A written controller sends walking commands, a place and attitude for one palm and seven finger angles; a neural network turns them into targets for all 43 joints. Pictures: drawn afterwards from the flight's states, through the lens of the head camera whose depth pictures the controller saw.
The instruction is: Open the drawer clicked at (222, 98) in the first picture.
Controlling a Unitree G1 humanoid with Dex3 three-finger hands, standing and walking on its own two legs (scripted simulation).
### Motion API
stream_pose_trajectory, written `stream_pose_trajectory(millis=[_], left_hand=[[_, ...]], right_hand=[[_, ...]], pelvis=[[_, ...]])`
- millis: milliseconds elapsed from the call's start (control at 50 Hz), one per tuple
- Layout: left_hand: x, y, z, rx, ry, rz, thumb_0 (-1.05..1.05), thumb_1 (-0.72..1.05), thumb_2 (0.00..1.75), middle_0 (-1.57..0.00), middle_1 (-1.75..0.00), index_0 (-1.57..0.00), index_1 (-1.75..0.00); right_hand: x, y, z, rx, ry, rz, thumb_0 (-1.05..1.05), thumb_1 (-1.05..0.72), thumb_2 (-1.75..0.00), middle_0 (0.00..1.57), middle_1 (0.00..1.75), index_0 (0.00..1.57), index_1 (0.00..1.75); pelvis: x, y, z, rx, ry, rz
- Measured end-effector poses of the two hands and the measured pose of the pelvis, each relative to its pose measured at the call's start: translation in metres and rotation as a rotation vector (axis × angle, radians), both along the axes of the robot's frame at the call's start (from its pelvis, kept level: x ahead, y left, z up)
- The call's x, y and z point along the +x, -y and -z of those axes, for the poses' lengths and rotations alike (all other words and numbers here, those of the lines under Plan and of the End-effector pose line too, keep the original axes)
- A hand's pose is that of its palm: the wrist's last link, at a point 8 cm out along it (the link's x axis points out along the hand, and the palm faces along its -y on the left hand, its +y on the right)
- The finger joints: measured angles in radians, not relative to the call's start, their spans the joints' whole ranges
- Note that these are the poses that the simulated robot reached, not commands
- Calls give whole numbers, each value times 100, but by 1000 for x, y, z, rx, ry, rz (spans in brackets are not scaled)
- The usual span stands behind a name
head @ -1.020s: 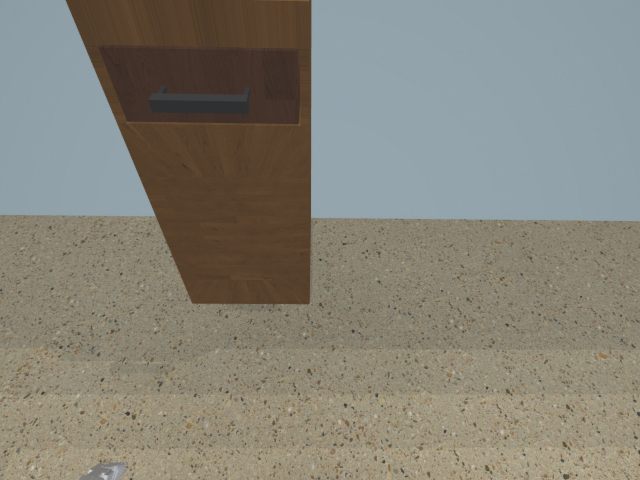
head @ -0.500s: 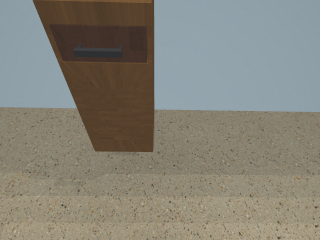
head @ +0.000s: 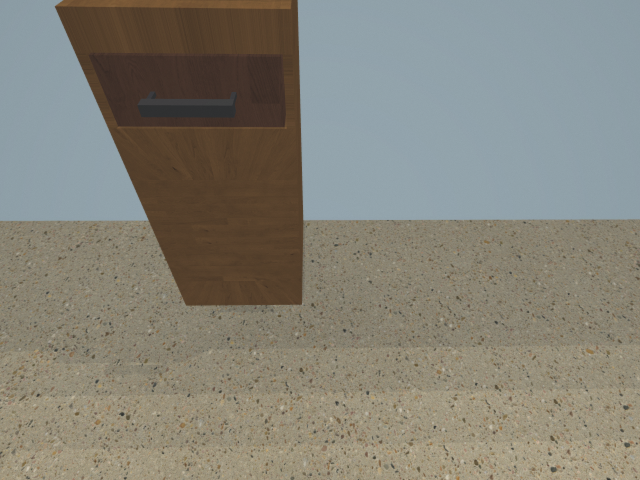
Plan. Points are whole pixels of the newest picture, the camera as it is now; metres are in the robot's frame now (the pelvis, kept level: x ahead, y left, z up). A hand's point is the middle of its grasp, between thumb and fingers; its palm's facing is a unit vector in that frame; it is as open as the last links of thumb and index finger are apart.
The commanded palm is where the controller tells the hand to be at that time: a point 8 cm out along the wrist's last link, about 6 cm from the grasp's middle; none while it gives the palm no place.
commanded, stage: look at it before walking up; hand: left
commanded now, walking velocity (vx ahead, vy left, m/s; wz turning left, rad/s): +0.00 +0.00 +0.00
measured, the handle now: (190, 102) +0.81 +0.33 +0.07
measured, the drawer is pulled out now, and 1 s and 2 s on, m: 0.00 0.00 0.00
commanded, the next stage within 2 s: get within about a metre, facing it in 0.42 s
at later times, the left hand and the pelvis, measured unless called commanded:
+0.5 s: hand out of the picture +0.08 +0.25 -0.16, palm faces -0.03 -0.94 -0.33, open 7.4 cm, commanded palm none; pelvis +0.01 +0.00 +0.00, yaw +0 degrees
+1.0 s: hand out of the picture +0.01 +0.25 -0.20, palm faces +0.18 -0.96 -0.23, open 7.4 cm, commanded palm none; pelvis -0.02 +0.03 -0.02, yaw +11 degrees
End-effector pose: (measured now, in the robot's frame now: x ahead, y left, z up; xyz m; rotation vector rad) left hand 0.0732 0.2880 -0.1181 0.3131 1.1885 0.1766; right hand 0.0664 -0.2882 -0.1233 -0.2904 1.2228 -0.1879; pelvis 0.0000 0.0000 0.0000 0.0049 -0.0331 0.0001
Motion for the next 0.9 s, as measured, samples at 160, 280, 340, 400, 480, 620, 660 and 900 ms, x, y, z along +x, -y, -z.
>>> stream_pose_trajectory(millis=[160, 280, 340, 400, 480, 620, 660, 900], left_hand=[[2, 0, 0, -2, 0, 1, 0, 90, 90, -21, -30, -21, -29], [1, -1, 1, -1, -8, -4, 0, 90, 90, -21, -30, -21, -29], [0, -2, 1, 0, -12, -6, 0, 90, 90, -21, -30, -21, -29], [-1, -3, 1, 1, -18, -7, 0, 90, 90, -21, -30, -21, -29], [-2, -4, 2, 1, -23, -9, 0, 90, 90, -21, -30, -21, -29], [-2, -5, 1, 4, -22, -17, 0, 90, 90, -21, -30, -21, -29], [-3, -5, 2, 6, -16, -31, 0, 90, 90, -21, -30, -21, -29], [-50, 6, 33, -77, -1, -160, 0, 90, 90, -21, -30, -21, -29]], right_hand=[[4, 1, -2, -4, 5, -2, 1, -91, -90, 20, 30, 20, 30], [7, 2, -3, -9, 6, -3, 1, -91, -90, 20, 30, 20, 30], [8, 2, -3, -10, 6, -4, 1, -91, -90, 20, 30, 20, 30], [10, 2, -4, -11, 7, -5, 1, -91, -90, 20, 30, 20, 30], [12, 1, -4, -12, 7, -8, 1, -91, -90, 20, 30, 20, 30], [15, 0, -4, -12, 10, -13, 1, -91, -90, 20, 30, 20, 30], [16, -2, -2, -10, 6, -18, 1, -91, -90, 20, 30, 20, 30], [7, -55, 21, 54, -61, -88, 1, -91, -90, 20, 30, 20, 30]], pelvis=[[1, 0, 0, 0, -2, 0], [3, 0, -1, -1, -2, 0], [4, 0, -1, -1, -2, 0], [5, -1, -1, -1, -3, 0], [5, -1, -1, -2, -3, 0], [6, -2, -1, -1, -3, -8], [5, -2, 1, 0, -7, -19], [-12, -19, 18, -17, -6, -153]])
